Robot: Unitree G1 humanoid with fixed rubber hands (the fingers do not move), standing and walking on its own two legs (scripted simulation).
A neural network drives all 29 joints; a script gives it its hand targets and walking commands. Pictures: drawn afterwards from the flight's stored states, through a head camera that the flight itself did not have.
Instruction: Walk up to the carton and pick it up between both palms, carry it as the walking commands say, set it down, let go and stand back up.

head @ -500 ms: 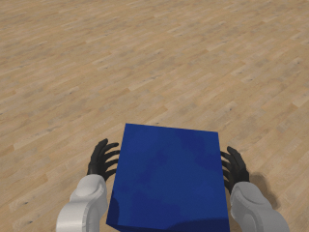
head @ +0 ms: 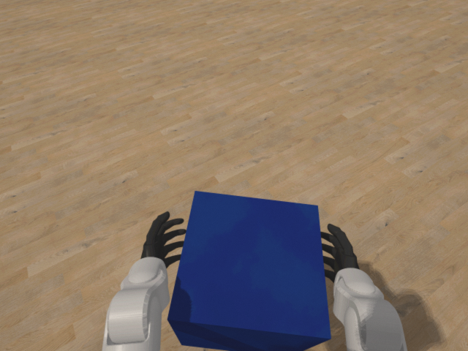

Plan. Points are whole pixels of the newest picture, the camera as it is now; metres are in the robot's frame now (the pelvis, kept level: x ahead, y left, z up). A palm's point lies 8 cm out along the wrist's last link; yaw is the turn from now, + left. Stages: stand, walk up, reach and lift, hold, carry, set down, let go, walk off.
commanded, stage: carry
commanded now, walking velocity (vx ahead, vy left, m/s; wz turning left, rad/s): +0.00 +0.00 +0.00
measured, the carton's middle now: (244, 280) +0.27 +0.01 -0.05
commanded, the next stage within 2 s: none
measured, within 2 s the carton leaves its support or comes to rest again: neither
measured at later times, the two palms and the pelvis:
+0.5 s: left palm (156, 180) +0.47 +0.19 +0.02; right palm (296, 171) +0.48 -0.11 +0.02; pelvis +0.22 +0.03 -0.01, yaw +1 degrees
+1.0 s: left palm (156, 110) +0.71 +0.24 +0.02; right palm (266, 103) +0.73 -0.06 +0.02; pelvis +0.45 +0.06 +0.00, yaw +1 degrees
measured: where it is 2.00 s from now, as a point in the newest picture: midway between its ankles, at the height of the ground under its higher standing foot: (220, 208)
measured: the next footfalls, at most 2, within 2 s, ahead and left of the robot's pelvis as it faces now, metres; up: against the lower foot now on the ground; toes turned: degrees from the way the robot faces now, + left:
right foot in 0.28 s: +0.09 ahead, -0.08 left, +0.00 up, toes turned -8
left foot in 0.44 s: +0.19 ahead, +0.11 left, +0.00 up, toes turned +7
